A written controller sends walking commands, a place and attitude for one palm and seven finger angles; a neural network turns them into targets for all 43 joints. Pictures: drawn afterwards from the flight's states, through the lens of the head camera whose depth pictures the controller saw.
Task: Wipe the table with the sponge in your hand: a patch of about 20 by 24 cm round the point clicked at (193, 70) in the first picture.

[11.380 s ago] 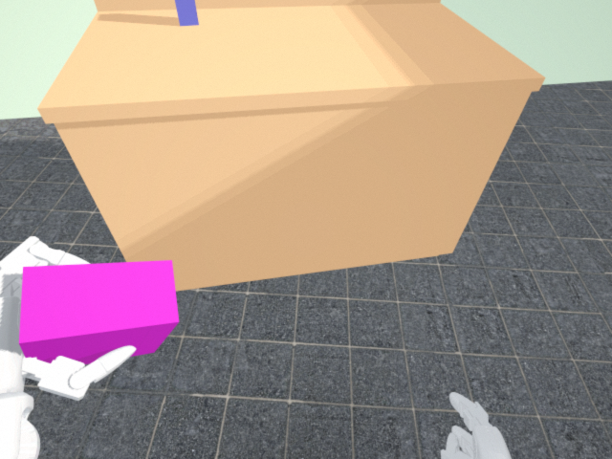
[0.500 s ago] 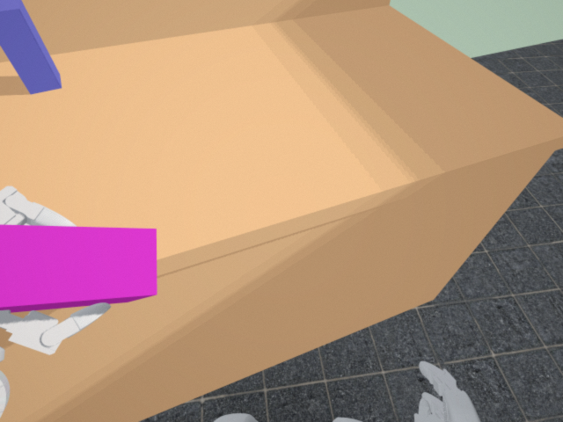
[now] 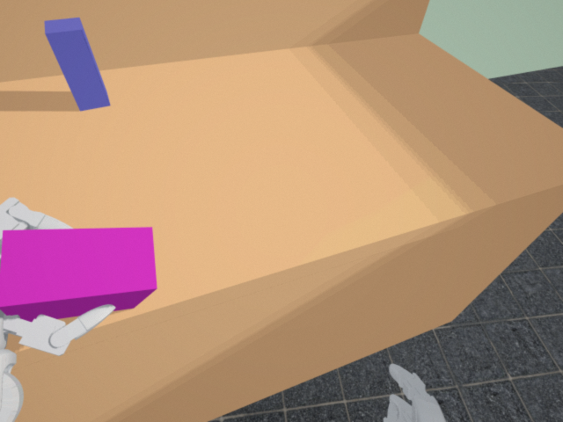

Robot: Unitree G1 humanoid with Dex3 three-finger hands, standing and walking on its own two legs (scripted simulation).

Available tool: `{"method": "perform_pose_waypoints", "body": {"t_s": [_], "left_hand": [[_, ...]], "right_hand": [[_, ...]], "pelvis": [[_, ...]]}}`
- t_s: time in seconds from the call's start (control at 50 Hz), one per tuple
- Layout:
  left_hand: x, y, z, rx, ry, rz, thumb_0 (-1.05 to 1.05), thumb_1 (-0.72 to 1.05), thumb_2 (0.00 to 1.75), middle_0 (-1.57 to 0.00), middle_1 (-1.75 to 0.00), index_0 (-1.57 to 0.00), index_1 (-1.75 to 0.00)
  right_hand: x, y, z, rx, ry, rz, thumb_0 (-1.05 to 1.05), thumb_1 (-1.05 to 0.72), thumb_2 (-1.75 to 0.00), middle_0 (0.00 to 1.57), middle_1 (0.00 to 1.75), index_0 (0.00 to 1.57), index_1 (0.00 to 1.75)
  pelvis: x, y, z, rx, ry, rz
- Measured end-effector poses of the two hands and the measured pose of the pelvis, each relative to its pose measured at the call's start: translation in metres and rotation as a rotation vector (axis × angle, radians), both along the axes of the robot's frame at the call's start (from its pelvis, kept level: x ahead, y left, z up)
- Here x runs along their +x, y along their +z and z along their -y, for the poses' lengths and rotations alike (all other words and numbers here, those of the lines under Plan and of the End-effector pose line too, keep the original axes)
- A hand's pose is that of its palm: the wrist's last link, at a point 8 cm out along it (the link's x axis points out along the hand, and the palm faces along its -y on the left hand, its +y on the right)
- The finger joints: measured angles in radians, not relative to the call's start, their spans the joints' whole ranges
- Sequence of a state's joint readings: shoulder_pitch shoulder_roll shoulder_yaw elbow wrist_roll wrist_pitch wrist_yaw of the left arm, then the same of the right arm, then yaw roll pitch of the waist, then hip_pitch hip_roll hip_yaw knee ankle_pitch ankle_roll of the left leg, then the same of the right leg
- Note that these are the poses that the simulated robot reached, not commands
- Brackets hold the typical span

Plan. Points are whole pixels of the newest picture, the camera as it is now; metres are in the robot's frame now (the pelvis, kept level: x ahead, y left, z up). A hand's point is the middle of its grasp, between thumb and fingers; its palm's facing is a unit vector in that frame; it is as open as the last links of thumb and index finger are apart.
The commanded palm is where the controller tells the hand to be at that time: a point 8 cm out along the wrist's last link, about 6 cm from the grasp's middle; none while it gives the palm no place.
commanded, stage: come to a stop and stand still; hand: left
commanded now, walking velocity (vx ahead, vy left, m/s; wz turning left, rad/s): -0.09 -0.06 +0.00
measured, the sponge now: (102, 275) +0.22 +0.22 +0.15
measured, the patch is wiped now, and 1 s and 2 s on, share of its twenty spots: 0.00 0.00 0.00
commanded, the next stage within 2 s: look again from close up in 0.90 s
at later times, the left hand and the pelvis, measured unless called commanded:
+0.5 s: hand (68, 271) +0.22 +0.24 +0.17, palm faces +0.33 -0.87 -0.36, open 10.4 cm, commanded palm +0.17 +0.29 +0.19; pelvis -0.01 +0.01 +0.01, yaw -2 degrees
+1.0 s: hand (44, 254) +0.23 +0.28 +0.17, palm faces +0.39 -0.85 -0.35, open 10.4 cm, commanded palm +0.18 +0.31 +0.19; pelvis +0.01 +0.03 +0.01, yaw -1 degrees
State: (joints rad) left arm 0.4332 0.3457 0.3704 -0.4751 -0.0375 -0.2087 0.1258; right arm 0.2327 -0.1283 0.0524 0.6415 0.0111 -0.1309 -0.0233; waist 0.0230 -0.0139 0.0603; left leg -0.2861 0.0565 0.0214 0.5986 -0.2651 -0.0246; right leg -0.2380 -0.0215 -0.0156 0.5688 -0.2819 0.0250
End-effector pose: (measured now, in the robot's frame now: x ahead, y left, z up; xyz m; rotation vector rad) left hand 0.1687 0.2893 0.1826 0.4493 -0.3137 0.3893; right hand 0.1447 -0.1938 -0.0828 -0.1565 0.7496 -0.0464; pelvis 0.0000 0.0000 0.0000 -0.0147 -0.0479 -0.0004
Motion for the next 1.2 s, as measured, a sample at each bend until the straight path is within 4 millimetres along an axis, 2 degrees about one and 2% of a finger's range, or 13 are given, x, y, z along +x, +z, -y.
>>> {"method": "perform_pose_waypoints", "body": {"t_s": [0.12,0.24,0.3,0.36,0.48,0.54,0.66,0.72,0.88,1.04,1.2], "left_hand": [[0.004,0.0,-0.003,-0.02,-0.017,-0.02,-0.01,-0.52,1.01,-0.7,-1.36,-0.71,-1.36],[0.005,0.002,0.0,-0.02,-0.006,-0.037,-0.01,-0.52,1.01,-0.7,-1.36,-0.71,-1.36],[0.015,0.021,-0.016,0.126,-0.009,0.019,-0.01,-0.52,1.01,-0.7,-1.36,-0.71,-1.36],[0.022,0.022,-0.027,0.074,0.021,0.04,-0.01,-0.52,1.01,-0.7,-1.36,-0.71,-1.36],[0.014,-0.001,0.001,-0.01,-0.088,-0.049,-0.01,-0.52,1.01,-0.7,-1.36,-0.7,-1.36],[0.011,-0.001,-0.001,-0.022,-0.105,-0.032,-0.01,-0.52,1.01,-0.7,-1.36,-0.7,-1.36],[0.018,0.002,-0.022,0.011,-0.045,-0.005,-0.01,-0.52,1.01,-0.7,-1.36,-0.7,-1.36],[0.021,0.0,-0.027,-0.003,-0.023,-0.013,-0.01,-0.52,1.01,-0.7,-1.36,-0.7,-1.36],[0.023,0.0,-0.025,-0.014,-0.037,-0.02,-0.01,-0.52,1.01,-0.69,-1.36,-0.7,-1.36],[0.026,0.0,-0.028,-0.024,-0.032,-0.024,-0.01,-0.52,1.01,-0.69,-1.36,-0.7,-1.36],[0.027,-0.001,-0.029,-0.028,-0.021,-0.033,-0.01,-0.52,1.01,-0.69,-1.36,-0.7,-1.36]], "right_hand": [[0.013,0.012,-0.007,-0.011,0.017,0.037,0.02,-0.9,-0.9,0.2,0.3,0.2,0.3],[0.026,0.024,0.01,-0.038,0.003,0.088,0.02,-0.9,-0.9,0.2,0.3,0.2,0.3],[0.026,0.025,0.021,-0.092,0.044,0.08,0.02,-0.9,-0.9,0.2,0.3,0.2,0.3],[0.022,0.03,0.032,-0.097,0.028,0.093,0.02,-0.9,-0.9,0.2,0.3,0.2,0.3],[0.009,0.036,0.042,-0.105,-0.059,0.13,0.02,-0.9,-0.9,0.2,0.3,0.2,0.3],[0.002,0.035,0.039,-0.121,-0.079,0.101,0.02,-0.9,-0.9,0.2,0.3,0.2,0.3],[-0.001,0.026,0.019,-0.1,-0.063,0.052,0.02,-0.9,-0.9,0.2,0.3,0.19,0.3],[0.003,0.023,0.008,-0.075,-0.042,0.046,0.02,-0.9,-0.9,0.2,0.3,0.2,0.3],[0.028,0.025,-0.012,-0.046,0.007,0.069,0.02,-0.9,-0.9,0.2,0.3,0.2,0.3],[0.047,0.034,-0.012,-0.061,0.017,0.099,0.02,-0.9,-0.9,0.2,0.3,0.2,0.3],[0.049,0.035,-0.003,-0.082,0.001,0.085,0.02,-0.9,-0.9,0.2,0.3,0.2,0.3]], "pelvis": [[-0.001,0.005,-0.004,0.004,-0.009,-0.01],[-0.001,0.008,0.0,-0.004,-0.007,-0.019],[-0.006,0.008,0.004,-0.008,-0.007,-0.027],[-0.01,0.008,0.001,0.001,-0.025,-0.018],[-0.007,0.008,-0.011,0.004,-0.04,-0.014],[-0.004,0.009,-0.015,0.002,-0.038,-0.015],[0.001,0.009,-0.02,0.0,-0.027,-0.01],[0.004,0.009,-0.022,-0.003,-0.023,-0.009],[0.01,0.009,-0.028,-0.006,-0.021,-0.008],[0.013,0.01,-0.029,-0.008,-0.02,-0.01],[0.015,0.01,-0.029,-0.009,-0.017,-0.012]]}}
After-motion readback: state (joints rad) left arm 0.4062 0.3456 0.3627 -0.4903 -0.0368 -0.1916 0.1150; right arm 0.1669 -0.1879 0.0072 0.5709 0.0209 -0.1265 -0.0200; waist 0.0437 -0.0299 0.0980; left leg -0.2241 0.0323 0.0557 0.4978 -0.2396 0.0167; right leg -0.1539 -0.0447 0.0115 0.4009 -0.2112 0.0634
